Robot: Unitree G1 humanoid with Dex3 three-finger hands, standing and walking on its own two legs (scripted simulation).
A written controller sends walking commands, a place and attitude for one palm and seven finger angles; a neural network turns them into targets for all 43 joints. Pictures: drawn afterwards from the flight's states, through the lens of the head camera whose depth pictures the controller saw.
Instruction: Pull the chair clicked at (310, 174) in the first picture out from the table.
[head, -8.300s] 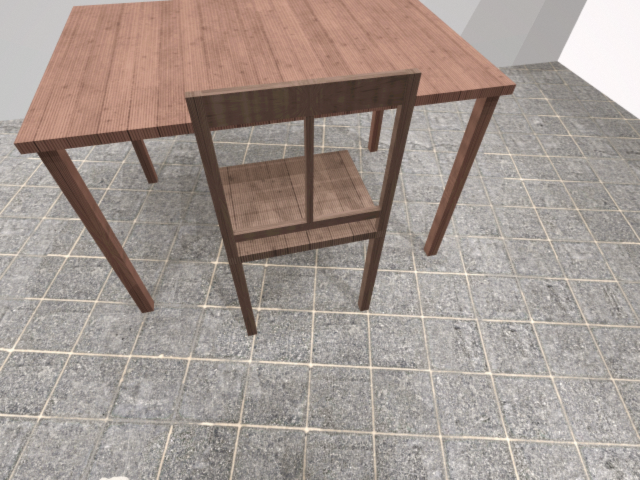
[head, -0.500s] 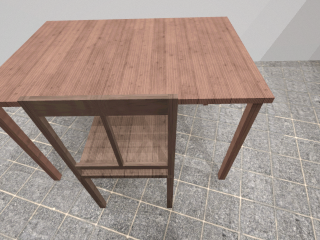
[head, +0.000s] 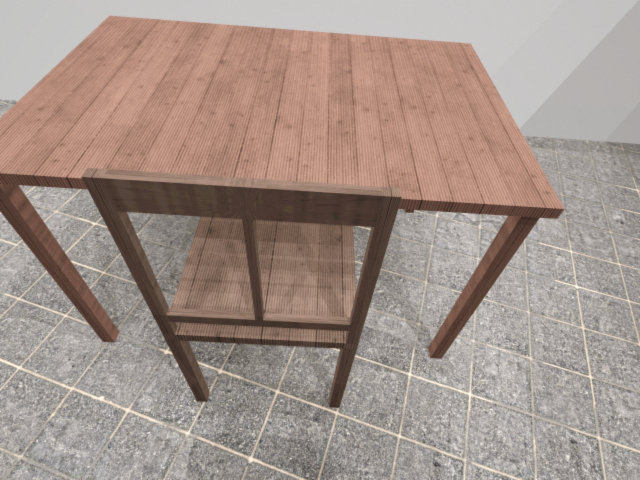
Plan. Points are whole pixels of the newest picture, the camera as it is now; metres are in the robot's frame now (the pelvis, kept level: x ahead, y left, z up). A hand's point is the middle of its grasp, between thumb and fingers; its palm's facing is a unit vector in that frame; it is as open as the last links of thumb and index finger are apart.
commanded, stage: come to a stop and stand still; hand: left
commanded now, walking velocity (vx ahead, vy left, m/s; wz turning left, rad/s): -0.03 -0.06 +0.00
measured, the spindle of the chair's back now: (254, 273) +0.47 +0.14 -0.10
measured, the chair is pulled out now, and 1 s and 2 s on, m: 0.00 0.00 0.00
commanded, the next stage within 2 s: look again from close up in 1.30 s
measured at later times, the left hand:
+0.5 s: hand out of the picture -0.01 +0.14 -0.18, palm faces -0.01 -0.98 -0.21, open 7.3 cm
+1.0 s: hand out of the picture -0.01 +0.13 -0.18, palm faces +0.00 -0.98 -0.19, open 7.4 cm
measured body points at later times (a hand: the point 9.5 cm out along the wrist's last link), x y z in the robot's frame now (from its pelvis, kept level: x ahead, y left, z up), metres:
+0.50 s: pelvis -0.02 -0.03 -0.01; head -0.02 -0.05 +0.44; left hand -0.01 +0.19 -0.16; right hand -0.02 -0.25 -0.18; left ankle -0.01 +0.10 -0.74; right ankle -0.05 -0.13 -0.74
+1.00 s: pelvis +0.00 -0.04 +0.00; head +0.01 -0.04 +0.45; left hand -0.01 +0.18 -0.16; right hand +0.01 -0.26 -0.17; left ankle -0.01 +0.10 -0.74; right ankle -0.05 -0.13 -0.74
